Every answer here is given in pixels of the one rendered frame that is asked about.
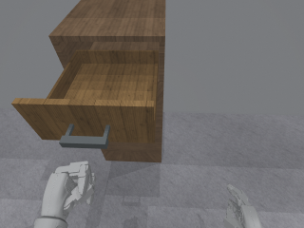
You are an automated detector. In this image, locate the cabinet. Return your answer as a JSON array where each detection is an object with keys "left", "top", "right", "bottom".
[{"left": 48, "top": 0, "right": 166, "bottom": 162}]

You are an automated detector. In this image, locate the robot left hand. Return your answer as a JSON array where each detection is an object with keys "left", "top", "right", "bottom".
[{"left": 41, "top": 161, "right": 97, "bottom": 220}]

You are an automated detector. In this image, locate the handle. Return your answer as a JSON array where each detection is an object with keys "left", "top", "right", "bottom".
[{"left": 59, "top": 123, "right": 110, "bottom": 149}]

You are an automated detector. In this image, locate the robot right hand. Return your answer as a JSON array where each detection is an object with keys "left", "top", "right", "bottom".
[{"left": 224, "top": 183, "right": 263, "bottom": 228}]

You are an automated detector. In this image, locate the drawer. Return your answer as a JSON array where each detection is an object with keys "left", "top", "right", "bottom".
[{"left": 11, "top": 49, "right": 159, "bottom": 143}]

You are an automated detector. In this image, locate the robot left forearm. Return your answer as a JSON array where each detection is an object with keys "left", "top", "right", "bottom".
[{"left": 33, "top": 216, "right": 68, "bottom": 228}]

